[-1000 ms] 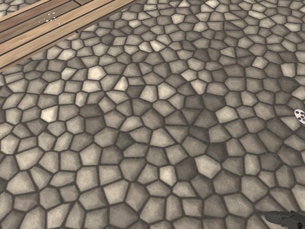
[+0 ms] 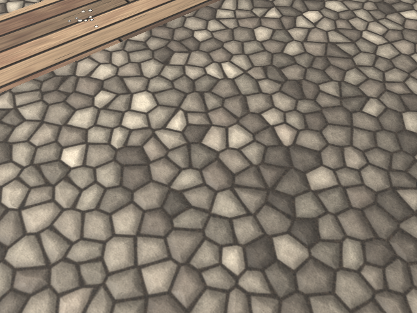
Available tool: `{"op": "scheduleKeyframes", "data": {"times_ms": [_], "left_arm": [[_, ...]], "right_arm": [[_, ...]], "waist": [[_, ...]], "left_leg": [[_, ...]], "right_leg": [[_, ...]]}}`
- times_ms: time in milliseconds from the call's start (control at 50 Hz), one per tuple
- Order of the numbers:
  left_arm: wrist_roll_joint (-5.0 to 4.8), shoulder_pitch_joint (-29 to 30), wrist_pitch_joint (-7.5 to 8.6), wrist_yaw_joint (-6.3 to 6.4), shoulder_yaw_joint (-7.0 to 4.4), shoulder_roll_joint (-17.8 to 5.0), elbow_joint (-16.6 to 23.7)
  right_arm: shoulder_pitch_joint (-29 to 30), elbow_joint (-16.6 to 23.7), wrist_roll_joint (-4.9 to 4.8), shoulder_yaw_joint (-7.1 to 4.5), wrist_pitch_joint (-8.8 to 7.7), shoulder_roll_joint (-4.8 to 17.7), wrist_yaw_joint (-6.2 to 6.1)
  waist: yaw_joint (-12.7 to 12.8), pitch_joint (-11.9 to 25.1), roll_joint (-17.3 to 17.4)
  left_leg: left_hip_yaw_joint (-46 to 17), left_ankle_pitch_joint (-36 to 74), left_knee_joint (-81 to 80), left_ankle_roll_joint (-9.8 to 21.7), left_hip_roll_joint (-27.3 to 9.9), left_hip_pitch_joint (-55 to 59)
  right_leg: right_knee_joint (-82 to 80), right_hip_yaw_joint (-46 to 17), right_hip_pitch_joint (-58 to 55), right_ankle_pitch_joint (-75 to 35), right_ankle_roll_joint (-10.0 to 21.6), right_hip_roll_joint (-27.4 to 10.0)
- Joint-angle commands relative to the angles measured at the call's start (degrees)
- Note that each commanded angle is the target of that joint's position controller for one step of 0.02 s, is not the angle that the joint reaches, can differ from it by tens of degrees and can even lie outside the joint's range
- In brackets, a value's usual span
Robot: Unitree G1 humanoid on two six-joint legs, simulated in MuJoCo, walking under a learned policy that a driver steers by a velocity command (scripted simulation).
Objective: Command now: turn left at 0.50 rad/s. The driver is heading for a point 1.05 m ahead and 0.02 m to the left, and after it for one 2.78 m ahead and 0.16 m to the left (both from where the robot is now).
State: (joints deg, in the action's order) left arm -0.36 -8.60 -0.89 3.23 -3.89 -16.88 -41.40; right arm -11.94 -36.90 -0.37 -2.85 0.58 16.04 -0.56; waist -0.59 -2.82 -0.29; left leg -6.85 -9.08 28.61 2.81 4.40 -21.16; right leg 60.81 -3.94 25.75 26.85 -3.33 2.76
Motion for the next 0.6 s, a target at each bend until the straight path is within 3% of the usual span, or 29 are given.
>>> {"op": "scheduleKeyframes", "data": {"times_ms": [20, 40, 100, 160, 180, 200, 220, 240, 260, 280, 300, 360, 400, 440, 500, 540, 560, 580, 600], "left_arm": [[-0.43, -1.3, 1.09, -0.4, -0.57, -3.2, 2.9], [-0.45, -1.4, 1.3, -0.72, -0.46, -3.3, 2.9], [-0.72, -1.7, 2.23, -1.85, -0.88, -4.8, 3.3], [-0.92, -7.4, 3.75, -2.67, -1.51, -4.9, 1.2], [-0.47, -11.5, 4.1, -2.47, -2.16, -6.4, -0.3], [0.11, -15.4, 4.23, -2.22, -2.67, -9.3, -0.7], [2.72, -12.0, 4.91, -3.09, -3.54, -14.0, 0.3], [2.56, -6.6, 5.72, -2.77, -3.17, -11.7, 1.9], [1.41, -3.8, 5.95, -2.1, -2.14, -8.0, 2.4], [0.84, -3.1, 5.82, -1.8, -1.4, -6.0, 2.9], [0.72, -3.5, 5.64, -1.59, -1.09, -5.6, 2.5], [1.32, -6.8, 5.45, -1.61, -0.57, -5.2, 1.0], [1.06, -7.8, 4.83, -1.76, -0.44, -5.4, 0.1], [0.33, -8.8, 4.14, -1.96, -0.76, -7.3, -0.9], [-0.51, -12.0, 3.48, -2.56, -1.36, -10.0, -2.4], [-1.23, -11.1, 3.34, -2.82, -0.97, -9.2, -2.7], [-1.39, -11.0, 3.45, -2.94, -0.42, -7.9, -3.2], [-0.6, -11.8, 4.15, -3.19, 0.26, -6.6, -3.1], [1.56, -14.0, 5.05, -3.64, 1.82, -2.9, -1.6]], "right_arm": [[0.2, 4.5, 0.02, -2.96, 0.49, 9.3, -1.38], [0.1, 4.6, -0.21, -3.16, 0.74, 9.4, -1.63], [0.8, 5.3, -0.6, -3.66, 1.2, 10.5, -1.81], [2.5, 5.9, -1.43, -3.5, 1.55, 9.6, -1.91], [3.4, 6.5, -1.52, -3.1, 1.35, 8.1, -1.92], [1.1, 6.2, -1.37, -1.84, 1.17, 2.9, -1.67], [4.6, 9.8, -1.51, -2.51, -0.12, 5.0, -1.32], [4.6, 9.4, -1.03, -3.34, -0.87, 8.6, -1.01], [2.7, 7.7, -0.5, -3.78, -0.97, 9.6, -0.78], [0.1, 5.6, 0.14, -3.78, -0.74, 8.8, -0.72], [-0.6, 4.9, 0.56, -3.46, -0.78, 7.4, -0.47], [1.2, 5.1, 0.04, -2.48, -1.24, 4.6, -0.06], [3.5, 5.9, 0.2, -1.64, -1.31, 2.9, 0.17], [6.8, 6.8, 0.44, -0.65, -1.42, 1.2, 0.79], [8.9, 7.5, -0.24, -0.93, -1.5, 2.7, 1.41], [6.2, 6.6, -0.5, -1.35, -1.8, 3.3, 1.41], [2.8, 5.3, -0.19, -1.88, -2.06, 4.3, 0.99], [-0.8, 4.9, 0.57, -2.74, -2.18, 7.8, 0.11], [-6.4, 4.9, 2.74, -3.52, -1.6, 12.5, -0.86]], "waist": [[0.2, 8.8, 7.4], [0.2, 9.7, 7.5], [0.6, 7.9, 12.0], [4.4, 5.3, 10.5], [6.2, 5.2, 7.6], [5.5, 7.9, -4.2], [4.1, 1.2, -13.2], [1.6, -2.9, -11.2], [0.6, -3.8, -9.2], [0.0, -2.3, -7.1], [0.3, -2.3, -6.1], [1.7, -1.4, -5.3], [2.6, -0.6, -6.1], [4.0, 0.1, -7.6], [5.4, 0.8, -8.9], [3.2, 1.8, -8.7], [1.0, 3.2, -7.1], [-0.5, 7.4, -4.3], [-0.8, 17.0, 5.9]], "left_leg": [[-17.6, 6.2, -9.9, 9.3, -11.9, 11.8], [-18.2, -2.3, -11.0, 9.2, -11.4, 11.1], [-22.2, -22.2, -14.9, 9.1, -10.6, 4.9], [-22.2, -28.7, -13.9, 5.8, -7.6, -3.2], [-18.6, -29.4, -7.9, 2.6, -4.6, -10.7], [-8.4, -27.8, 12.5, -0.7, 1.4, -17.5], [-5.8, -21.3, 21.0, -0.8, 2.4, -28.7], [-6.4, -15.8, 27.4, -1.0, -1.9, -30.8], [-5.7, -11.6, 29.4, -1.9, -2.1, -29.9], [-4.5, -9.2, 31.9, -3.1, -2.3, -27.0], [-3.3, -6.4, 34.6, -4.2, -2.4, -25.4], [-0.5, -1.8, 34.1, -6.2, -3.3, -21.0], [1.7, -0.3, 25.9, -7.1, -4.8, -17.5], [5.6, 0.7, 16.7, -7.1, -6.0, -11.4], [8.4, -2.7, 9.1, -5.7, -4.3, -5.9], [8.0, 0.5, 0.1, -3.1, -3.3, 0.3], [7.6, 7.6, -7.6, -1.4, -2.7, 7.6], [3.0, 21.3, -7.9, 0.3, -7.4, 18.4], [-8.0, 46.1, 0.7, 6.0, -20.4, 37.0]], "right_leg": [[-9.5, -1.3, 1.5, -2.2, -1.0, 0.0], [-13.4, -1.2, -0.6, -2.6, -0.9, 0.1], [-21.9, 0.4, -7.0, -2.8, 0.5, 1.4], [-36.5, 1.7, -18.6, -10.8, 4.2, 0.6], [-40.2, -0.2, -26.7, -10.4, 5.9, -3.5], [-44.1, -13.9, -32.6, 1.8, 8.8, -17.0], [-51.5, -33.3, -24.1, 16.3, 15.0, -25.5], [-52.7, -31.9, -21.3, 18.4, 16.1, -25.7], [-52.4, -25.7, -20.4, 12.1, 14.3, -22.4], [-51.5, -19.8, -20.8, 4.4, 12.6, -19.2], [-51.3, -15.2, -19.9, -3.7, 12.4, -17.4], [-50.2, -5.2, -18.0, -23.0, 13.4, -14.8], [-48.6, -1.2, -18.7, -31.8, 13.5, -13.6], [-47.1, 1.3, -17.8, -35.6, 13.1, -12.9], [-43.8, -0.5, -19.1, -37.6, 13.5, -14.9], [-40.4, -2.7, -19.7, -39.1, 12.5, -15.6], [-37.2, -2.7, -18.7, -41.2, 10.8, -14.2], [-31.8, -0.7, -15.1, -39.7, 7.5, -11.3], [-20.7, 1.4, -2.9, -18.9, 3.5, -7.6]]}}
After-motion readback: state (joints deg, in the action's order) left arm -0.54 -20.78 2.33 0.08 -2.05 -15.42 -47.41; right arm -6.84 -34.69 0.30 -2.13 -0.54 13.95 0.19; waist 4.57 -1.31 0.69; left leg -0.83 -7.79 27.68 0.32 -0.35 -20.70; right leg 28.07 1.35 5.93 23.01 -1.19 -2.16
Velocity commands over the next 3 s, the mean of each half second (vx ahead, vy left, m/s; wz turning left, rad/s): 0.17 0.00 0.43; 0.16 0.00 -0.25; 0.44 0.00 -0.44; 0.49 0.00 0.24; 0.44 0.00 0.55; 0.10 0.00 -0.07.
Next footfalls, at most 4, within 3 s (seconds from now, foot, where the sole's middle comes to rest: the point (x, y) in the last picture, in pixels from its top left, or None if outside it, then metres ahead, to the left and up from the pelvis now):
0.18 right None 0.05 -0.13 -0.77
0.58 left None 0.15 0.16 -0.77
1.00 right None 0.18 -0.09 -0.77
1.48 left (185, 274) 0.56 0.08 -0.77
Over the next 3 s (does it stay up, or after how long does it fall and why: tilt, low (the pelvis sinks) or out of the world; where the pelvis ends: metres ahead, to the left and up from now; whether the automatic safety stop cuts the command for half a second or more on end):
stays up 1.03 -0.02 0.00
